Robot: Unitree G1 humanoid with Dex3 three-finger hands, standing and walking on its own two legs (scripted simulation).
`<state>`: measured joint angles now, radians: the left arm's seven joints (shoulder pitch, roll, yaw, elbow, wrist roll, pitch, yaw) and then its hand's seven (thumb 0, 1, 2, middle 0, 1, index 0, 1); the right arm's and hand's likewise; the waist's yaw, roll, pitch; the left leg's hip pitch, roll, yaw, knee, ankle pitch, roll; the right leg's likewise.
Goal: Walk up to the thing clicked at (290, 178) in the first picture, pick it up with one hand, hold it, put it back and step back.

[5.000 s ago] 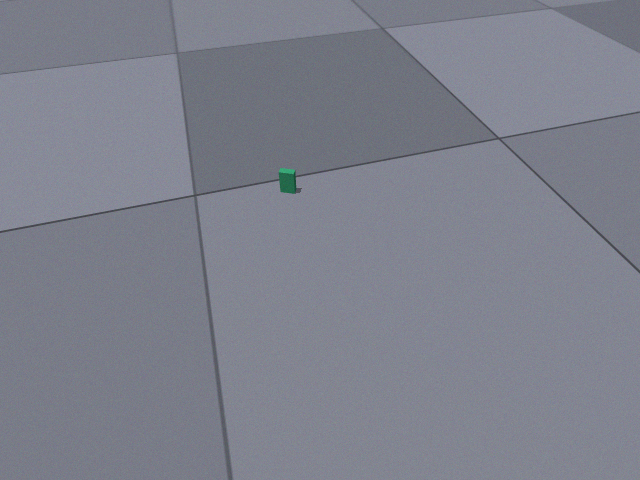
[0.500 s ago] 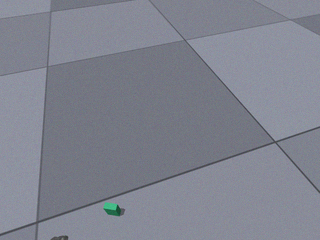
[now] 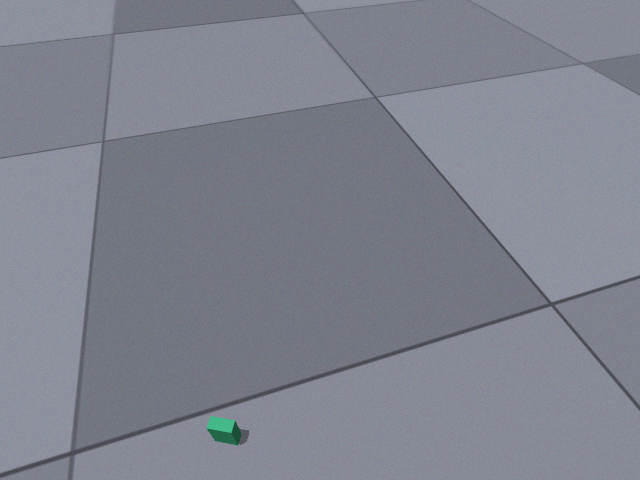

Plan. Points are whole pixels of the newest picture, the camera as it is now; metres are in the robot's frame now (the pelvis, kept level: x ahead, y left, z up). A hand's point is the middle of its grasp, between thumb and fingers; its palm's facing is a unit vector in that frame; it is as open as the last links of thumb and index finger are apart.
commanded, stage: walk up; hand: left
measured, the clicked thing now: (224, 431) +0.40 +0.29 -0.72
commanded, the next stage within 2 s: stand in 0.26 s
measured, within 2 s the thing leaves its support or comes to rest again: neither
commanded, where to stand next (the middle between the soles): +0.08 +0.00 m, yaw +0 degrees
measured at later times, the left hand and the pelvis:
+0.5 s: hand out of the picture +0.09 +0.25 -0.15, palm faces -0.01 -0.94 -0.34, open 7.3 cm; pelvis +0.01 +0.00 +0.00, yaw +1 degrees
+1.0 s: hand out of the picture +0.09 +0.24 -0.15, palm faces -0.01 -0.94 -0.34, open 7.3 cm; pelvis +0.02 -0.01 +0.00, yaw +1 degrees
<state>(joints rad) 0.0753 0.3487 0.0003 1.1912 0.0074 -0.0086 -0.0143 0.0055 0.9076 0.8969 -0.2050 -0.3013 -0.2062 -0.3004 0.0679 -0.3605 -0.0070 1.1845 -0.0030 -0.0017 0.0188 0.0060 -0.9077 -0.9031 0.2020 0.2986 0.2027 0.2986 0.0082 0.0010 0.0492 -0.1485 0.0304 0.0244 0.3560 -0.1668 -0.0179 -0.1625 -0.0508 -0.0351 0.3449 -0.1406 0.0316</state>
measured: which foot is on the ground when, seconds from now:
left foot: down 0.00-1.00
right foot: down 0.00-1.00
